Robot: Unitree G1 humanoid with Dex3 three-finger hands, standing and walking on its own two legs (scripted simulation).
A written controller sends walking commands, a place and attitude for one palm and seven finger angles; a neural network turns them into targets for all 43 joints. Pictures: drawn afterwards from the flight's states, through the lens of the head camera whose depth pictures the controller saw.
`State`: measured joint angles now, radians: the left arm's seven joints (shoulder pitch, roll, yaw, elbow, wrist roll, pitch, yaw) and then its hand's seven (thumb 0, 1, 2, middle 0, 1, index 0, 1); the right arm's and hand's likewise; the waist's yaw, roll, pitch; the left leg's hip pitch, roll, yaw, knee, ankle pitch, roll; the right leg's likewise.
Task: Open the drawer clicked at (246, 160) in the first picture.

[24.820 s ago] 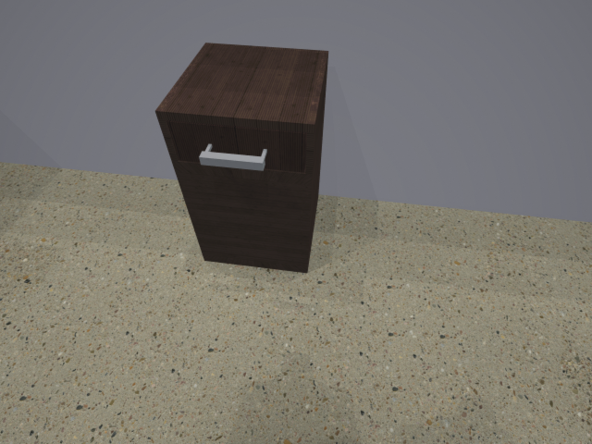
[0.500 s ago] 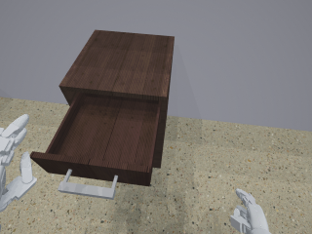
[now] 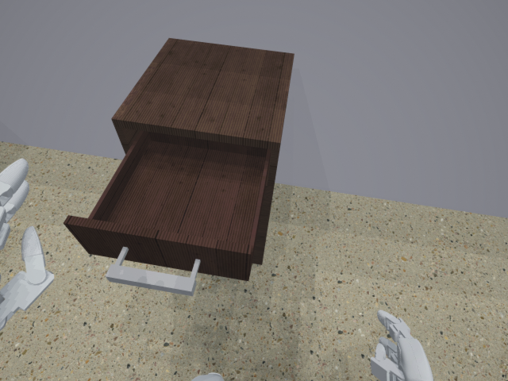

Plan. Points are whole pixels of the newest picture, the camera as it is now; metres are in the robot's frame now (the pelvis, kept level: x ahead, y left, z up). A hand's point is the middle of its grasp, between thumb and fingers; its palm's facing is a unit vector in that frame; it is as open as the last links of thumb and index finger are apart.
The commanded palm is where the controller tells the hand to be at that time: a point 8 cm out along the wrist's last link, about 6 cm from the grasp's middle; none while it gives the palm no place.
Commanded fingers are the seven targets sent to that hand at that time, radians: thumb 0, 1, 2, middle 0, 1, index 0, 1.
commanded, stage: step back with the hand held close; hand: left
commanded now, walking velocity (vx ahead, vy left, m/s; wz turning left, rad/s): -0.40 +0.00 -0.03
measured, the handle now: (156, 269) +0.34 +0.23 -0.15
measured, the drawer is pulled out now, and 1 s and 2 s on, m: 0.30 0.30 0.30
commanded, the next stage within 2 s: stop stepping back and stand still in 0.64 s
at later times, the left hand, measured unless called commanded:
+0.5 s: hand (100, 317) +0.16 +0.16 +0.18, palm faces +0.15 -0.83 -0.54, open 7.4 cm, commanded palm +0.09 +0.23 +0.19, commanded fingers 0.00 0.90 0.90 -0.20 -0.30 -0.20 -0.30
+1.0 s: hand out of the picture +0.01 +0.11 +0.18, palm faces +0.31 -0.82 -0.48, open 7.4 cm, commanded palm -0.04 +0.17 +0.19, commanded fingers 0.00 0.90 0.90 -0.20 -0.30 -0.20 -0.30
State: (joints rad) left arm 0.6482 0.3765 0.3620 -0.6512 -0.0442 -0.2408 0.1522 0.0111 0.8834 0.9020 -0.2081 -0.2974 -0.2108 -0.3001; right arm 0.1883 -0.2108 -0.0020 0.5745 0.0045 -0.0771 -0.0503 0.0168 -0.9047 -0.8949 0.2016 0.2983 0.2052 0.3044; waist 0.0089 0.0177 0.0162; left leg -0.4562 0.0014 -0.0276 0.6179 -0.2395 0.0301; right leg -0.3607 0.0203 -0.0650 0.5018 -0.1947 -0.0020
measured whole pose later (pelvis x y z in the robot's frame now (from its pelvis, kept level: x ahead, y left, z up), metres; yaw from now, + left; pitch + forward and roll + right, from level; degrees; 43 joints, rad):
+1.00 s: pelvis -0.18 -0.11 +0.01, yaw -2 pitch +1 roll +2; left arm 0.69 0.37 0.38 -0.62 -0.06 -0.21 0.13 0.01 0.88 0.90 -0.21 -0.30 -0.21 -0.30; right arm 0.23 -0.20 -0.02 0.65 0.02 -0.05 -0.05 0.02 -0.91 -0.89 0.20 0.30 0.20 0.30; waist -0.02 -0.01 0.01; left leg -0.55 -0.01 0.00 1.13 -0.33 -0.02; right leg -0.31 -0.05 -0.07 0.56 -0.27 -0.02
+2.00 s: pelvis -0.21 -0.11 +0.01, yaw +5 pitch -1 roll -1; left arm 0.31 0.21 0.02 0.95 0.01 0.03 0.02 -0.02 0.96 0.90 -0.20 -0.30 -0.20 -0.30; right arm 0.29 -0.17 -0.01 0.98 -0.02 0.03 -0.02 0.01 -0.91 -0.90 0.20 0.30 0.20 0.30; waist 0.00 -0.01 0.08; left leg -0.25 0.01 0.00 0.51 -0.25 0.00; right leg -0.22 0.02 0.01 0.48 -0.25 -0.01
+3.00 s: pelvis -0.20 -0.11 +0.01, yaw +4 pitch -2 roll +0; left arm 0.29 0.12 0.01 1.13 0.01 0.00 0.03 0.00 0.90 0.90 -0.20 -0.29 -0.20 -0.30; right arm 0.30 -0.11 -0.01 1.12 -0.01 0.01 -0.04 0.01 -0.91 -0.90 0.20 0.30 0.20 0.30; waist -0.01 0.01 0.06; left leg -0.17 0.01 0.02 0.43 -0.23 0.00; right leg -0.16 0.02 0.03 0.43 -0.24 -0.01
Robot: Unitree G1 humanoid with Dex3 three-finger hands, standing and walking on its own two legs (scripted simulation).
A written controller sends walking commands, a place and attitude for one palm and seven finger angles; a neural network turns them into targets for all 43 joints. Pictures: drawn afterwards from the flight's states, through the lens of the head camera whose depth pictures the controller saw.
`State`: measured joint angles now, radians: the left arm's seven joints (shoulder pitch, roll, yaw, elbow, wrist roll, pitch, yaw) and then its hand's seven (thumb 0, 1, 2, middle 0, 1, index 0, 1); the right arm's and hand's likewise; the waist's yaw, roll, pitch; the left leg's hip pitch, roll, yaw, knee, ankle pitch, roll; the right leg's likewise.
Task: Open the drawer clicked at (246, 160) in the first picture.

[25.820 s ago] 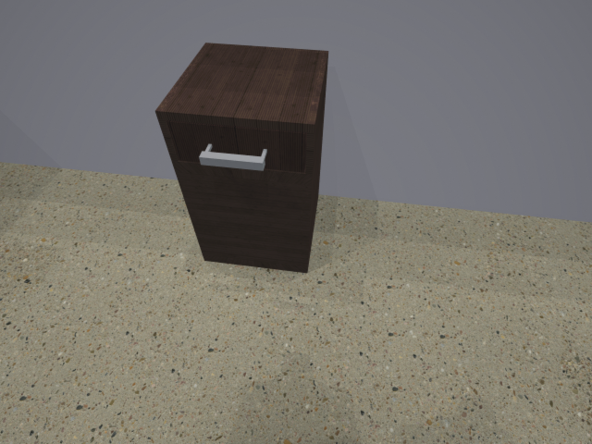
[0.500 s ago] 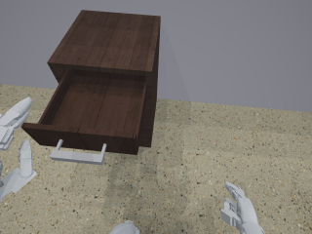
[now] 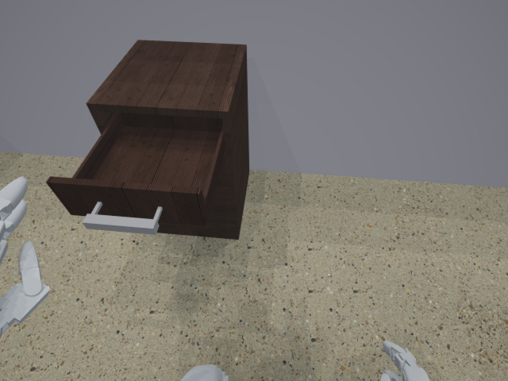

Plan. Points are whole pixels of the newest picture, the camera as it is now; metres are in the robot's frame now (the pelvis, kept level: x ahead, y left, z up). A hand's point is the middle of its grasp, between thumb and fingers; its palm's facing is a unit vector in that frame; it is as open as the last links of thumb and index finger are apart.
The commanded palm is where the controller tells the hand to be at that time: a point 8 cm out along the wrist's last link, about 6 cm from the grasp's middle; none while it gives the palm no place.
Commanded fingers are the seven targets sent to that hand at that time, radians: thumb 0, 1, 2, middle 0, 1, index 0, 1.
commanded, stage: stop stepping back and stand still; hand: left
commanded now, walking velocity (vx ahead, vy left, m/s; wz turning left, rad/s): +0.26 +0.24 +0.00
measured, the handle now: (125, 216) +0.51 +0.35 -0.16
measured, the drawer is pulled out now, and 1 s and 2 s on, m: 0.30 0.30 0.30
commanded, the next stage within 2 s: let the arm hang, fingers relaxed in 0.44 s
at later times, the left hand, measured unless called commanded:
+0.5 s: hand out of the picture +0.14 +0.26 +0.16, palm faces +0.45 -0.79 -0.41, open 7.4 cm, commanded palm +0.08 +0.29 +0.18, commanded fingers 0.00 0.90 0.90 -0.20 -0.30 -0.20 -0.30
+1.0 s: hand out of the picture -0.04 +0.20 -0.17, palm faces +0.13 -0.97 -0.23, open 7.1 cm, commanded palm none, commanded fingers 0.00 0.90 0.90 -0.20 -0.30 -0.20 -0.30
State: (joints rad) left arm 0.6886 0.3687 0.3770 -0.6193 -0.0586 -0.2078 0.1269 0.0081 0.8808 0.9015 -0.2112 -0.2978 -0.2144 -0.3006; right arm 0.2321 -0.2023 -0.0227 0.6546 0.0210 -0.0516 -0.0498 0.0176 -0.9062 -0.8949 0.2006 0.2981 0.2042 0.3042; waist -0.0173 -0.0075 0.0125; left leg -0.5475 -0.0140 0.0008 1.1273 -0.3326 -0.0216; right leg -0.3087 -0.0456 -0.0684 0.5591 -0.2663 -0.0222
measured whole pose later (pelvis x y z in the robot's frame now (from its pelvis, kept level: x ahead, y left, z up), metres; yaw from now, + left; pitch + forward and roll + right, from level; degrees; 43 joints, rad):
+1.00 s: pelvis -0.03 +0.00 +0.00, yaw +7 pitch -1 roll -1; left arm 0.31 0.21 0.02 0.95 0.01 0.03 0.02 -0.02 0.96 0.90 -0.20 -0.30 -0.20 -0.30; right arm 0.29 -0.17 -0.01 0.98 -0.02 0.03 -0.02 0.01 -0.91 -0.90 0.20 0.30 0.20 0.30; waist 0.00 -0.01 0.08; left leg -0.25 0.01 0.00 0.51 -0.25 0.00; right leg -0.22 0.02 0.01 0.48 -0.25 -0.01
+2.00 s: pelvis -0.02 +0.00 +0.01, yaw +5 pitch -2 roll +0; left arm 0.29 0.12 0.01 1.13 0.01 0.00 0.03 0.00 0.90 0.90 -0.20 -0.29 -0.20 -0.30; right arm 0.30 -0.11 -0.01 1.12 -0.01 0.01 -0.04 0.01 -0.91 -0.90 0.20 0.30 0.20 0.30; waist -0.01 0.01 0.06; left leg -0.17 0.01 0.02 0.43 -0.23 0.00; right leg -0.16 0.02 0.03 0.43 -0.24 -0.01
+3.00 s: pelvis -0.01 +0.00 +0.01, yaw +6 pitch -2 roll +0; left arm 0.27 0.13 0.01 1.13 0.01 0.00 0.03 0.00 0.90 0.90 -0.20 -0.29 -0.20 -0.30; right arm 0.29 -0.12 -0.01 1.13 -0.01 0.00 -0.04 0.01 -0.91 -0.90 0.20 0.30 0.20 0.30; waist -0.01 0.01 0.07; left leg -0.16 0.01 0.02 0.41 -0.22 0.00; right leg -0.15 0.02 0.03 0.42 -0.24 -0.01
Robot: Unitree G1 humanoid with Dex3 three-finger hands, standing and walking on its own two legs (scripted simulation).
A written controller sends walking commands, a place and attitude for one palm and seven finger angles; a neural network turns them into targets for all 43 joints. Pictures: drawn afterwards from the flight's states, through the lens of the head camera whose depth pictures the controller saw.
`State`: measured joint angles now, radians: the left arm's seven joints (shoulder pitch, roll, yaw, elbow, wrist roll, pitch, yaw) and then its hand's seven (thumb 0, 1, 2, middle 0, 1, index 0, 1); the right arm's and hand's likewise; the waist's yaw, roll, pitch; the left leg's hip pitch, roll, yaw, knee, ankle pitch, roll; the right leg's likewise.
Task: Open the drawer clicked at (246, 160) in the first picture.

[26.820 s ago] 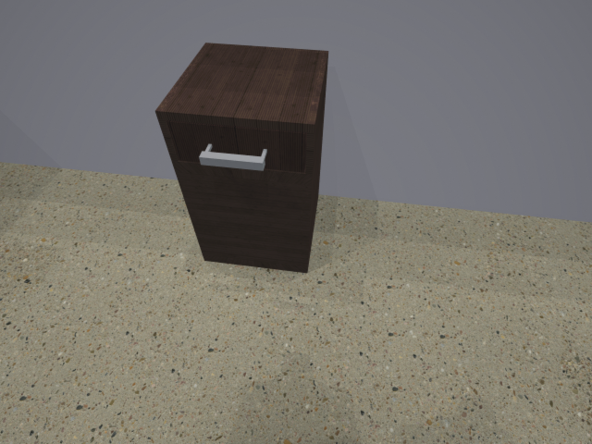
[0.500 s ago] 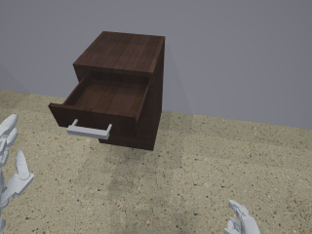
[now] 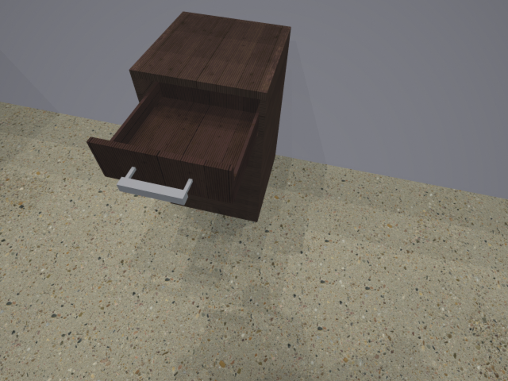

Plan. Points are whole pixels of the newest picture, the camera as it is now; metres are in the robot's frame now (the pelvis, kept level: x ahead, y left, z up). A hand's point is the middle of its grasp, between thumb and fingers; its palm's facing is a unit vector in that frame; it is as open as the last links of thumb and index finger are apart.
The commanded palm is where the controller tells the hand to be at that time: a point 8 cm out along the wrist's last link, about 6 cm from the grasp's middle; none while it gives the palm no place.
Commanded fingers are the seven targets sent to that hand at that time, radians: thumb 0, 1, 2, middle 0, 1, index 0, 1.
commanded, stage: let the arm hang, fingers relaxed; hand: left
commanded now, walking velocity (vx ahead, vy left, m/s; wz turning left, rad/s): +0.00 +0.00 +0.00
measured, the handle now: (156, 183) +0.58 +0.29 -0.16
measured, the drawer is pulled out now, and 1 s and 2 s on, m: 0.30 0.30 0.30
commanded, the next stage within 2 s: look to check the result in 0.64 s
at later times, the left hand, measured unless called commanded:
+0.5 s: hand out of the picture +0.01 +0.17 -0.17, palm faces +0.01 -0.98 -0.18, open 7.3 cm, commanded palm none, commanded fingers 0.00 0.90 0.90 -0.20 -0.30 -0.20 -0.30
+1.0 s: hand out of the picture +0.00 +0.16 -0.17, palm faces +0.02 -0.98 -0.18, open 7.4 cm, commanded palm none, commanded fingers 0.00 0.90 0.90 -0.20 -0.30 -0.20 -0.30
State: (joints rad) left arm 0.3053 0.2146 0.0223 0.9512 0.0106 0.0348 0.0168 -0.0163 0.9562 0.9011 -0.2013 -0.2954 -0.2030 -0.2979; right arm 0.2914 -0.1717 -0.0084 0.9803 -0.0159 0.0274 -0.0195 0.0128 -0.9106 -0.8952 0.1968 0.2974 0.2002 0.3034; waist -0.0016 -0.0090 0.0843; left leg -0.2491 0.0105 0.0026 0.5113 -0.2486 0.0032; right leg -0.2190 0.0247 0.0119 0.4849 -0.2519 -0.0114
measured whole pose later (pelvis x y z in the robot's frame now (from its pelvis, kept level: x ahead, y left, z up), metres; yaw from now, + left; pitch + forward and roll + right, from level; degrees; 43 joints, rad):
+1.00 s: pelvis +0.01 +0.00 +0.01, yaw -1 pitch -2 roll +0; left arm 0.29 0.12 0.01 1.13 0.01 0.00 0.03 0.00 0.90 0.90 -0.20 -0.29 -0.20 -0.30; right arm 0.30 -0.11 -0.01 1.12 -0.01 0.01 -0.04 0.01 -0.91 -0.90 0.20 0.30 0.20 0.30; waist -0.01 0.01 0.06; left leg -0.17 0.01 0.02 0.43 -0.23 0.00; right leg -0.16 0.02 0.03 0.43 -0.24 -0.01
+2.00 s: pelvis +0.02 +0.00 +0.01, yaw -1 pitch -2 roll +0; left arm 0.27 0.13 0.01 1.13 0.01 0.00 0.03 0.00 0.90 0.90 -0.20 -0.29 -0.20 -0.30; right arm 0.29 -0.12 -0.01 1.13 -0.01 0.00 -0.04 0.01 -0.91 -0.90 0.20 0.30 0.20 0.30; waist -0.01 0.01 0.07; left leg -0.16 0.01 0.02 0.41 -0.22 0.00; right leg -0.15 0.02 0.03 0.42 -0.24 -0.01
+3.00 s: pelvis +0.04 -0.03 -0.01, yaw +22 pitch +0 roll +2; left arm 0.28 0.19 0.05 1.00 0.01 0.03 0.03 0.00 0.90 0.90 -0.20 -0.30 -0.20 -0.30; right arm 0.12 -0.18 -0.04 0.95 -0.02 0.02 -0.02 0.01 -0.91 -0.90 0.19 0.30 0.20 0.30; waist 0.03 -0.05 0.13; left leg -0.27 0.00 -0.01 0.56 -0.30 -0.02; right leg -0.25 -0.05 -0.02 0.70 -0.51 0.02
